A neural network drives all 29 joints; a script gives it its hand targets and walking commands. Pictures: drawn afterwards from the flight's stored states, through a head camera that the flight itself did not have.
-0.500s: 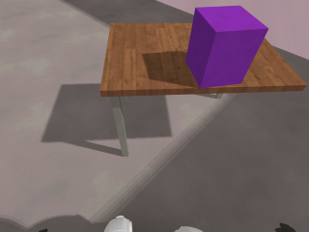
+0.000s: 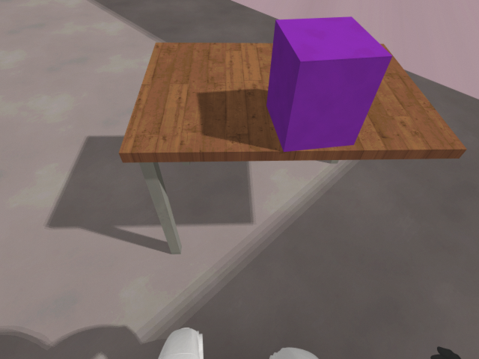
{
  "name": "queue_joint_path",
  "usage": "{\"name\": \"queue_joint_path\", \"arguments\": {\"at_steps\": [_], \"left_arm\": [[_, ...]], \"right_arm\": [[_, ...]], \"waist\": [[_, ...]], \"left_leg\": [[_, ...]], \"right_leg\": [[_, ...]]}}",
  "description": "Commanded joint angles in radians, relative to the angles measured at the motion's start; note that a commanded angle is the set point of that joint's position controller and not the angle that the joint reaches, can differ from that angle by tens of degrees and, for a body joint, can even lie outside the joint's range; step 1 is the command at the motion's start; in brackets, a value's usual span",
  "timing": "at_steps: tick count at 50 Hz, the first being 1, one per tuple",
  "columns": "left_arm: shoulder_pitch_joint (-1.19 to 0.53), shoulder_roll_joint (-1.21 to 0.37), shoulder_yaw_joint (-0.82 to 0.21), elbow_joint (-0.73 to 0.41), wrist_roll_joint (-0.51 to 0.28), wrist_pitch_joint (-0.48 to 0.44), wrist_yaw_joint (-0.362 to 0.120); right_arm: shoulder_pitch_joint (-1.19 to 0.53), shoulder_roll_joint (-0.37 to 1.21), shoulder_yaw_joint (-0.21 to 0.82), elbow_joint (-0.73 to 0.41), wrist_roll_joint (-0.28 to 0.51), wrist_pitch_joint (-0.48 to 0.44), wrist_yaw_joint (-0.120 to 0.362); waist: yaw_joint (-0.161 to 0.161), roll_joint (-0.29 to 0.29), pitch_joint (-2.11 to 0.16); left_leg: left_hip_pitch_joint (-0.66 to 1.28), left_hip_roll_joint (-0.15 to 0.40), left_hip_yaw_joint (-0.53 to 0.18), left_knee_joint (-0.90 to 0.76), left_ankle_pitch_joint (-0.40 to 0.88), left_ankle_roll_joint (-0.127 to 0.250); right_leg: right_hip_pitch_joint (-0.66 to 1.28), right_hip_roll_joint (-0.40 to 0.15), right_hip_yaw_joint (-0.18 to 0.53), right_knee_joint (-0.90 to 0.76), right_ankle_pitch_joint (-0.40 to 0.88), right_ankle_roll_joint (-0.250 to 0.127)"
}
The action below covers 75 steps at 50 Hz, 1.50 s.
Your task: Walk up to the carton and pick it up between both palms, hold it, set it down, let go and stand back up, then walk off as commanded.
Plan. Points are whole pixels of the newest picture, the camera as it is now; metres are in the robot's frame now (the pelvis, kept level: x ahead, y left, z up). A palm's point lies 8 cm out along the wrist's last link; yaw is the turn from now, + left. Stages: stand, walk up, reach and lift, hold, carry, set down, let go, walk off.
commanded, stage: walk up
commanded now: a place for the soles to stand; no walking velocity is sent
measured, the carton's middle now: (316, 85) +0.74 -0.18 +0.06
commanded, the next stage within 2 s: none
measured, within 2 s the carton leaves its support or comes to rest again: neither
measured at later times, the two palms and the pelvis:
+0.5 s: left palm out of the picture +0.09 +0.23 -0.10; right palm out of the picture +0.13 -0.45 -0.07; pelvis +0.04 -0.11 -0.01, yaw +2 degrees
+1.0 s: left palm out of the picture +0.10 +0.11 -0.10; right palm out of the picture +0.17 -0.56 -0.08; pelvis +0.06 -0.22 -0.01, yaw +4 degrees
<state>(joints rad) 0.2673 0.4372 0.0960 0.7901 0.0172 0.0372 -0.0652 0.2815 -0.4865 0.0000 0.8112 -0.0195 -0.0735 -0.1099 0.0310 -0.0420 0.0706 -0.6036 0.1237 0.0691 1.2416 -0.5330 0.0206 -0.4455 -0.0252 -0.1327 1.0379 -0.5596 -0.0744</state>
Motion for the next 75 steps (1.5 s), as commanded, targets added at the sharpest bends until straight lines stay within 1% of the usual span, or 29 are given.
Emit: {"name": "queue_joint_path", "arguments": {"at_steps": [1, 3, 5, 6, 7, 10, 16, 18, 19, 21, 23, 28, 31, 33, 36, 41, 43, 44, 46, 48, 53, 58, 61, 63, 65, 70, 72, 73, 75], "left_arm": [[0.060, 0.272, 0.092, -0.097, 0.038, -0.028, 0.036], [0.021, 0.254, 0.082, -0.122, 0.039, -0.017, 0.039], [-0.126, 0.220, 0.066, -0.179, 0.027, -0.011, 0.033], [-0.116, 0.149, 0.051, -0.206, 0.021, -0.022, 0.024], [-0.111, 0.182, 0.062, -0.198, 0.025, -0.015, 0.025], [-0.100, 0.222, 0.076, -0.150, 0.032, 0.019, 0.025], [0.036, 0.254, 0.103, -0.107, 0.026, 0.029, -0.025], [0.279, 0.263, 0.131, 0.000, 0.025, 0.023, -0.022], [0.319, 0.306, 0.131, 0.024, 0.050, 0.018, -0.005], [-0.053, 0.385, 0.119, -0.111, 0.021, 0.007, 0.019], [-0.074, 0.352, 0.111, -0.109, 0.020, -0.005, 0.028], [0.043, 0.272, 0.089, -0.114, 0.048, 0.000, 0.036], [-0.143, 0.221, 0.068, -0.190, 0.029, 0.008, 0.035], [-0.093, 0.196, 0.070, -0.199, 0.027, 0.008, 0.030], [-0.093, 0.240, 0.085, -0.169, 0.029, 0.030, 0.033], [0.045, 0.263, 0.106, -0.118, 0.019, 0.034, -0.019], [0.260, 0.273, 0.129, -0.006, 0.021, 0.031, -0.018], [0.259, 0.307, 0.122, -0.003, 0.038, 0.025, -0.004], [-0.105, 0.393, 0.121, -0.123, 0.014, 0.016, 0.021], [-0.132, 0.344, 0.106, -0.107, 0.016, 0.005, 0.035], [0.067, 0.281, 0.091, -0.067, 0.023, -0.021, 0.061], [-0.008, 0.248, 0.071, -0.096, 0.008, -0.020, 0.079], [-0.141, 0.195, 0.051, -0.143, -0.006, -0.013, 0.070], [-0.071, 0.208, 0.066, -0.125, -0.001, 0.003, 0.071], [-0.057, 0.226, 0.069, -0.108, 0.000, 0.017, 0.065], [0.232, 0.223, 0.087, 0.028, -0.007, 0.007, 0.023], [0.170, 0.259, 0.080, 0.015, 0.012, -0.013, 0.053], [-0.009, 0.348, 0.088, -0.042, 0.012, -0.028, 0.068], [-0.171, 0.345, 0.086, -0.038, 0.009, -0.057, 0.091]], "right_arm": [[0.037, -0.216, -0.105, 0.017, 0.028, -0.028, -0.011], [0.120, -0.194, -0.102, 0.033, 0.030, -0.038, -0.020], [0.382, -0.221, -0.131, 0.113, 0.016, -0.050, -0.032], [0.483, -0.345, -0.172, 0.124, 0.001, -0.057, -0.046], [0.418, -0.428, -0.183, 0.079, 0.015, -0.054, -0.051], [0.156, -0.363, -0.154, 0.022, -0.003, -0.051, -0.071], [-0.004, -0.430, -0.170, -0.018, -0.044, -0.049, -0.042], [-0.102, -0.372, -0.155, -0.029, -0.055, -0.020, -0.035], [-0.111, -0.212, -0.102, -0.032, -0.046, 0.001, -0.025], [-0.116, -0.216, -0.108, -0.062, -0.014, -0.002, -0.050], [0.003, -0.306, -0.132, 0.015, 0.001, -0.012, -0.029], [0.094, -0.219, -0.103, 0.040, 0.029, -0.026, -0.027], [0.385, -0.229, -0.124, 0.127, 0.012, -0.042, -0.043], [0.399, -0.422, -0.178, 0.076, 0.007, -0.044, -0.061], [0.141, -0.380, -0.157, 0.023, -0.008, -0.048, -0.080], [-0.019, -0.426, -0.163, -0.016, -0.051, -0.039, -0.046], [-0.110, -0.353, -0.145, -0.026, -0.056, -0.008, -0.035], [-0.110, -0.213, -0.096, -0.030, -0.041, 0.014, -0.027], [-0.142, -0.230, -0.110, -0.054, -0.015, 0.013, -0.056], [0.017, -0.296, -0.124, 0.038, 0.007, 0.003, -0.034], [-0.025, -0.206, -0.087, 0.006, 0.016, -0.005, -0.003], [0.037, -0.178, -0.085, 0.019, 0.014, -0.002, -0.001], [0.241, -0.239, -0.117, 0.080, -0.003, -0.014, -0.008], [0.220, -0.367, -0.154, 0.029, 0.008, -0.011, -0.011], [0.041, -0.325, -0.135, 0.001, -0.003, -0.012, -0.032], [-0.175, -0.313, -0.123, -0.047, -0.055, 0.020, 0.006], [-0.168, -0.141, -0.068, -0.062, -0.040, 0.059, 0.026], [-0.257, -0.172, -0.082, -0.089, -0.021, 0.053, 0.019], [-0.124, -0.264, -0.109, -0.008, 0.012, 0.037, 0.027]], "waist": [[0.047, -0.164, 0.005], [0.016, -0.167, -0.054], [-0.150, -0.034, -0.179], [-0.209, 0.230, -0.298], [-0.183, 0.263, -0.345], [-0.058, 0.026, -0.137], [0.018, 0.255, -0.101], [0.160, 0.061, -0.115], [0.200, -0.320, 0.023], [0.027, -0.186, 0.169], [-0.005, -0.037, 0.135], [0.044, -0.182, -0.034], [-0.142, -0.050, -0.166], [-0.163, 0.261, -0.324], [-0.051, 0.049, -0.148], [0.029, 0.267, -0.088], [0.159, 0.032, -0.054], [0.182, -0.331, 0.071], [0.014, -0.195, 0.208], [-0.022, -0.051, 0.146], [0.070, -0.121, -0.035], [0.023, -0.132, -0.106], [-0.130, 0.053, -0.174], [-0.122, 0.263, -0.287], [-0.047, 0.100, -0.151], [0.108, 0.193, -0.086], [0.086, -0.195, 0.120], [0.063, -0.143, 0.180], [-0.041, 0.023, 0.163]], "left_leg": [[-0.170, -0.033, 0.023, -0.188, 0.005, 0.024], [-0.044, -0.050, 0.055, -0.310, 0.071, 0.043], [0.491, -0.081, 0.044, -0.581, 0.365, 0.084], [0.719, 0.182, -0.394, -0.706, 0.311, 0.191], [0.713, 0.414, -0.787, -0.817, 0.352, 0.330], [0.407, 0.375, -0.556, -0.752, 0.218, 0.296], [-0.010, 0.293, -0.348, -0.760, -0.253, 0.194], [-0.277, 0.156, -0.140, -0.418, -0.312, 0.103], [-0.462, -0.052, 0.094, 0.079, -0.301, 0.036], [-0.404, -0.116, -0.140, 0.180, -0.035, 0.004], [-0.298, -0.045, -0.055, 0.090, 0.069, -0.008], [-0.103, -0.057, 0.036, -0.235, 0.011, 0.044], [0.466, -0.084, 0.034, -0.575, 0.370, 0.092], [0.653, 0.413, -0.767, -0.777, 0.386, 0.352], [0.369, 0.399, -0.580, -0.722, 0.274, 0.327], [-0.045, 0.280, -0.336, -0.724, -0.181, 0.194], [-0.350, 0.125, -0.124, -0.336, -0.273, 0.097], [-0.476, -0.082, 0.078, 0.097, -0.265, 0.038], [-0.374, -0.128, -0.160, 0.209, -0.027, 0.003], [-0.275, -0.062, -0.081, 0.122, 0.073, -0.007], [-0.242, -0.033, -0.030, -0.105, 0.027, 0.024], [-0.052, -0.065, 0.012, -0.255, 0.109, 0.043], [0.522, -0.035, -0.096, -0.589, 0.341, 0.119], [0.518, 0.396, -0.724, -0.778, 0.302, 0.377], [0.279, 0.369, -0.600, -0.755, 0.049, 0.330], [-0.184, 0.172, -0.224, -0.572, -0.299, 0.132], [-0.409, -0.085, -0.025, 0.079, -0.160, 0.027], [-0.388, -0.126, -0.215, 0.117, -0.040, 0.000], [-0.269, -0.080, -0.219, 0.070, 0.113, -0.018]], "right_leg": [[0.246, -0.226, 0.446, -0.498, 0.680, -0.064], [0.214, -0.218, 0.383, -0.385, 0.885, -0.082], [-0.110, -0.116, 0.190, -0.039, 0.933, -0.002], [-0.346, -0.029, 0.088, 0.284, 0.627, 0.090], [-0.438, 0.015, 0.227, 0.423, -0.031, 0.124], [-0.430, -0.114, 0.318, 0.485, 0.008, 0.082], [-0.076, -0.136, 0.183, 0.061, -0.061, 0.037], [0.293, -0.064, 0.141, -0.209, -0.046, 0.036], [0.169, -0.122, 0.370, -0.506, -0.354, 0.003], [-0.098, -0.304, 0.879, -0.905, -0.470, -0.064], [0.043, -0.267, 0.682, -0.767, -0.291, -0.045], [0.208, -0.221, 0.444, -0.439, 0.687, -0.099], [-0.122, -0.115, 0.204, -0.056, 0.851, -0.005], [-0.418, 0.010, 0.233, 0.428, -0.080, 0.130], [-0.398, -0.121, 0.352, 0.523, -0.025, 0.079], [-0.046, -0.137, 0.203, 0.062, -0.091, 0.034], [0.273, -0.067, 0.188, -0.230, -0.078, 0.025], [0.076, -0.145, 0.453, -0.540, -0.391, -0.017], [-0.182, -0.293, 0.871, -0.893, -0.399, -0.037], [0.000, -0.245, 0.662, -0.754, -0.212, -0.001], [0.302, -0.237, 0.550, -0.482, 0.549, -0.036], [0.233, -0.233, 0.454, -0.361, 0.930, -0.018], [-0.195, -0.062, 0.187, -0.026, 0.838, 0.125], [-0.314, 0.031, 0.232, 0.477, -0.086, 0.159], [-0.286, -0.057, 0.327, 0.488, -0.030, 0.090], [0.181, -0.037, 0.141, -0.179, -0.085, 0.025], [-0.038, -0.184, 0.678, -0.627, -0.475, -0.026], [-0.196, -0.302, 0.986, -0.871, -0.541, -0.047], [-0.081, -0.313, 0.847, -0.809, -0.315, 0.023]]}}
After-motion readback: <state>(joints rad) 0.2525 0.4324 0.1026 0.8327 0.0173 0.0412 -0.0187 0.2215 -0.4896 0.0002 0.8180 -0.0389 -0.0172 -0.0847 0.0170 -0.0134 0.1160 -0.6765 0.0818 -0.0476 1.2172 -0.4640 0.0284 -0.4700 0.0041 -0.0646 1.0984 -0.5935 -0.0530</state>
